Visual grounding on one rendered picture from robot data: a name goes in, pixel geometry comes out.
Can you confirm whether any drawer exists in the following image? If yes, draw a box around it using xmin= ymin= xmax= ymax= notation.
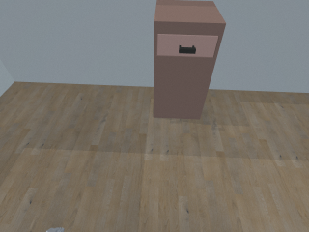
xmin=157 ymin=34 xmax=218 ymax=57

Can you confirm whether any handle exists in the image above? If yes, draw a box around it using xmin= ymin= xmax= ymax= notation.
xmin=179 ymin=45 xmax=196 ymax=54

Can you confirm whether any cabinet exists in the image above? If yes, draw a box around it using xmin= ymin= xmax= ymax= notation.
xmin=154 ymin=0 xmax=226 ymax=120

